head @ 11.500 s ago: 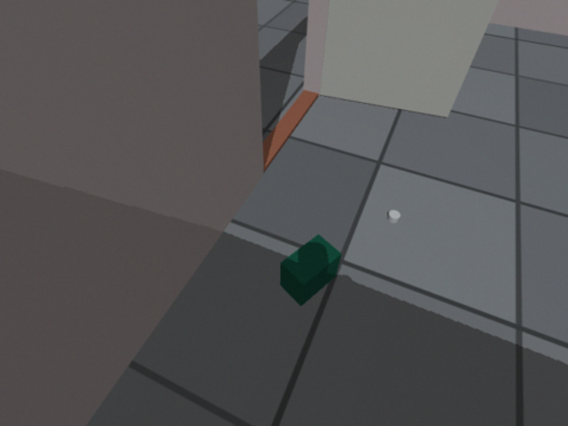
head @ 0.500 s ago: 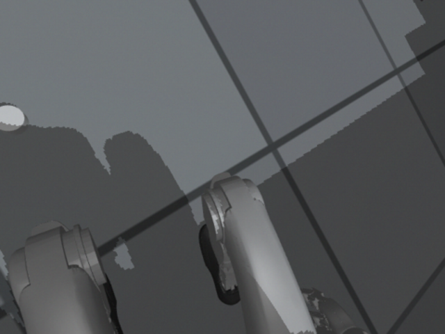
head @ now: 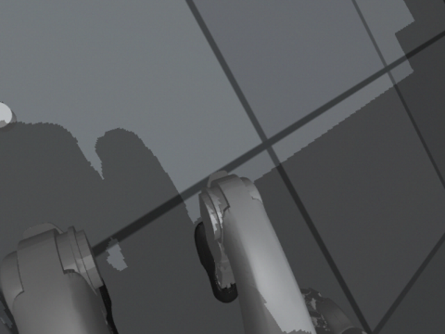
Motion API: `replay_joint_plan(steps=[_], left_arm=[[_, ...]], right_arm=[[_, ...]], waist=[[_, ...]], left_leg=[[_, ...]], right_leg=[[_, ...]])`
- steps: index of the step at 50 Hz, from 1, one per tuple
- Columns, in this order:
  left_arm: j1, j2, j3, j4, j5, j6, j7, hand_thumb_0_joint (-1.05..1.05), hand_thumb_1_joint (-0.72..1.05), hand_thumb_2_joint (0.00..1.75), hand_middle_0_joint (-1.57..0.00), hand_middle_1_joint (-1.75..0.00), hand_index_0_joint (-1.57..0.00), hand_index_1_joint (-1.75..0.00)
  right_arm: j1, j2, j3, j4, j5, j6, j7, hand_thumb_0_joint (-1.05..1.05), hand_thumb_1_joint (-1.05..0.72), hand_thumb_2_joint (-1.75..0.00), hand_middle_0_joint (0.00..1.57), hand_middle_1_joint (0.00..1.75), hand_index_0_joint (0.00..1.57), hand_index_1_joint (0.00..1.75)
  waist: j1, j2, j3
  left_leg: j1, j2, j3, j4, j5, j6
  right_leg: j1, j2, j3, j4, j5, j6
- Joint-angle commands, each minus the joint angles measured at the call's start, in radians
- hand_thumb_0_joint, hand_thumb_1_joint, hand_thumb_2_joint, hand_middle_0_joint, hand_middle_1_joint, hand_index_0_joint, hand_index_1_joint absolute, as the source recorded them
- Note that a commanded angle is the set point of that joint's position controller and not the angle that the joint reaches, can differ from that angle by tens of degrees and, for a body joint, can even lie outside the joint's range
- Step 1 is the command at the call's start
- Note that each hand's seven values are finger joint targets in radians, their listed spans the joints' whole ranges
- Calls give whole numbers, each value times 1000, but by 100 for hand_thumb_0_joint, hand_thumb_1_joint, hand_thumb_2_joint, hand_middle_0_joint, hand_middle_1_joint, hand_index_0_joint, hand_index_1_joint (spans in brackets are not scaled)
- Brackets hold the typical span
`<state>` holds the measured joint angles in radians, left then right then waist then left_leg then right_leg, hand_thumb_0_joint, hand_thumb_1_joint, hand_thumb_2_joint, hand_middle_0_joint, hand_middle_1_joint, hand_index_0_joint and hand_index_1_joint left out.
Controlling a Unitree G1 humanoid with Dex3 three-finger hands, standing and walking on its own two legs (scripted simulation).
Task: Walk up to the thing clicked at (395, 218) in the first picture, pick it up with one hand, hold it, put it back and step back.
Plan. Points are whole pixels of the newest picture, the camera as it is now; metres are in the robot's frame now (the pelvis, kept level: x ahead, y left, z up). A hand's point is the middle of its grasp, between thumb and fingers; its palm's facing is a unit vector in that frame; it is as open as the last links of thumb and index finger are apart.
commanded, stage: rise first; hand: left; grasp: from above
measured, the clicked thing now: out of the picture +0.53 +0.27 -0.31
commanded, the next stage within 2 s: approach in 0.62 s
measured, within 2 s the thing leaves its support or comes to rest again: neither
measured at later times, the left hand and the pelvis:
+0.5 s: hand out of the picture +0.48 +0.32 -0.17, palm faces -0.44 -0.08 -0.89, open 12.2 cm; pelvis +0.00 +0.00 +0.00, yaw +0 degrees
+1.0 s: hand out of the picture +0.50 +0.29 -0.17, palm faces -0.41 -0.07 -0.91, open 11.7 cm; pelvis +0.00 -0.01 +0.00, yaw +1 degrees
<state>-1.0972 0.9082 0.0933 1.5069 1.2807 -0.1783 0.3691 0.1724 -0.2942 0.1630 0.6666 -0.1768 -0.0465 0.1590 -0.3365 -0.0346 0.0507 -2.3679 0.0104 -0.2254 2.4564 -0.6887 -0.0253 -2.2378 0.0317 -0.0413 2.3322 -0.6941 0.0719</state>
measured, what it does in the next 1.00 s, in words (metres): stands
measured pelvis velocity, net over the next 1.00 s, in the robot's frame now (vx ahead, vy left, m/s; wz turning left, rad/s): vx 0.00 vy -0.01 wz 0.01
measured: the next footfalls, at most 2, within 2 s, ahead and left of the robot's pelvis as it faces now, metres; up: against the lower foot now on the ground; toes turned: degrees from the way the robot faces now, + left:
none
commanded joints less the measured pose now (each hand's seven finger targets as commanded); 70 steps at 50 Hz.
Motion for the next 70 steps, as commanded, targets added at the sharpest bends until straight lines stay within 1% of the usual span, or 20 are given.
replay_joint_plan(steps=[1, 15, 17, 19, 20, 23, 25, 32, 34, 36, 39, 42, 48, 54, 57, 60, 61, 63, 66, 70], left_arm=[[-337, 227, 22, -188, -8, 3, 38, 0, -29, 78, -27, -87, -30, -84], [-316, 207, 14, -168, -19, 3, 12, 0, -23, 74, -33, -80, -35, -78], [-321, 240, 29, -178, -15, -5, 14, 0, -23, 74, -36, -77, -36, -77], [-271, 206, 15, -125, -16, -4, 13, 0, -23, 73, -35, -78, -36, -77], [-287, 209, 17, -144, -11, -8, 14, 0, -23, 74, -36, -77, -36, -76], [-301, 228, 24, -141, -9, -14, 20, 0, -21, 72, -37, -75, -38, -74], [-287, 200, 10, -110, -10, -15, 21, 0, -20, 71, -38, -75, -39, -74], [-298, 219, 16, -133, -5, -24, 36, 0, -17, 69, -41, -72, -42, -71], [-315, 252, 39, -162, -9, -21, 43, 0, -16, 67, -42, -72, -43, -71], [-328, 238, 27, -171, -6, -17, 45, 0, -19, 72, -46, -67, -43, -69], [-324, 202, 16, -170, -9, -9, 44, 0, -12, 63, -37, -78, -42, -73], [-367, 125, -35, -162, -13, -5, 39, 0, -14, 66, -35, -79, -40, -74], [-463, 51, -93, -96, -12, 23, 55, 0, -15, 67, -33, -82, -39, -76], [-480, 136, -39, -25, 24, 88, 98, 0, -16, 69, -35, -79, -39, -75], [-427, 168, -22, -18, 7, 129, 105, 0, -18, 69, -35, -80, -39, -76], [-365, 183, 3, -32, -22, 157, 90, 0, -20, 70, -35, -80, -38, -76], [-329, 177, -8, -29, -27, 163, 80, 0, -21, 72, -35, -80, -37, -77], [-344, 215, 19, -98, -48, 160, 59, 0, -21, 72, -33, -81, -37, -78], [-370, 172, -4, -155, -78, 141, 20, 0, -21, 74, -34, -83, -37, -80], [-378, 175, -6, -189, -73, 95, -18, 0, -25, 72, -28, -89, -33, -83]], right_arm=[[228, -286, -92, 12, 1, 11, -7, 0, -91, -90, 20, 30, 20, 30], [223, -283, -94, -4, 10, 10, 2, 0, -91, -90, 20, 30, 20, 30], [219, -282, -97, 0, 10, 12, -1, 0, -91, -90, 20, 30, 20, 30], [211, -274, -94, 2, 11, 11, -1, 0, -91, -90, 20, 30, 20, 30], [219, -277, -93, 0, 4, 11, 0, 0, -91, -90, 20, 30, 20, 30], [221, -285, -92, 1, 6, 10, -3, 0, -91, -90, 20, 30, 20, 30], [221, -278, -92, 3, 5, 8, -2, 0, -91, -90, 20, 30, 20, 30], [218, -278, -88, 8, 0, -3, -6, 0, -91, -90, 20, 30, 20, 30], [222, -289, -96, 6, 3, -7, -7, 0, -91, -90, 20, 30, 20, 30], [215, -283, -95, 7, 3, -8, -6, 0, -91, -90, 20, 30, 20, 30], [225, -277, -99, 12, 2, -10, -1, 0, -90, -89, 20, 30, 20, 30], [240, -279, -100, 20, 1, -13, -1, 0, -90, -89, 20, 30, 20, 30], [254, -281, -95, 33, 2, -19, -3, 0, -89, -89, 20, 30, 20, 30], [249, -287, -70, 4, -5, -19, -2, 0, -90, -89, 20, 30, 20, 30], [223, -284, -56, -17, 6, -17, 0, 0, -90, -89, 20, 30, 20, 30], [223, -286, -55, -31, 16, -17, 0, 0, -90, -89, 20, 30, 20, 30], [207, -283, -54, -39, 20, -14, 1, 0, -90, -89, 20, 30, 20, 30], [219, -285, -56, -40, 26, -14, 0, 0, -90, -89, 20, 30, 20, 30], [232, -278, -63, -24, 23, -14, -1, 0, -90, -89, 20, 30, 20, 30], [248, -292, -73, -18, 16, -11, -8, 0, -91, -90, 20, 30, 20, 30]], waist=[[-30, 473, -727], [-26, 432, -686], [-21, 408, -699], [-11, 388, -676], [-24, 398, -676], [-20, 405, -686], [-26, 389, -672], [-19, 411, -677], [-13, 421, -690], [-17, 431, -727], [-26, 431, -708], [-67, 424, -679], [-100, 425, -659], [-79, 440, -693], [-49, 442, -727], [-43, 389, -718], [-34, 387, -734], [-38, 369, -712], [-61, 372, -721], [-67, 380, -704]], left_leg=[[644, 12, 125, -259, 262, 29], [581, 5, 131, -266, 195, 36], [552, 5, 136, -253, 171, 42], [532, 2, 139, -257, 160, 42], [538, 2, 142, -253, 172, 42], [568, 3, 135, -257, 201, 38], [551, 3, 138, -244, 191, 41], [537, 2, 147, -245, 172, 41], [572, 2, 143, -250, 186, 37], [581, 5, 143, -239, 195, 39], [567, 4, 140, -246, 190, 37], [559, 6, 138, -243, 177, 38], [554, 8, 132, -236, 177, 35], [538, 4, 149, -238, 202, 42], [524, 5, 157, -246, 212, 46], [481, 6, 159, -236, 211, 56], [467, 7, 161, -237, 207, 58], [450, 9, 160, -229, 202, 61], [451, 10, 155, -223, 189, 57], [474, 5, 147, -215, 167, 43]], right_leg=[[293, 19, -165, -188, 313, -97], [294, 19, -158, -206, 261, -96], [306, 24, -155, -214, 245, -93], [300, 23, -154, -213, 234, -94], [311, 22, -153, -217, 246, -91], [301, 21, -158, -206, 267, -94], [299, 23, -156, -207, 262, -93], [320, 24, -153, -215, 248, -91], [298, 19, -157, -207, 255, -94], [308, 23, -155, -203, 269, -94], [295, 22, -160, -200, 263, -96], [280, 22, -163, -210, 261, -93], [249, 26, -171, -201, 272, -98], [307, 26, -157, -207, 296, -95], [344, 31, -151, -205, 306, -96], [371, 31, -147, -207, 307, -89], [392, 35, -142, -209, 303, -88], [402, 35, -137, -207, 300, -87], [404, 36, -139, -216, 288, -85], [368, 33, -153, -224, 237, -100]])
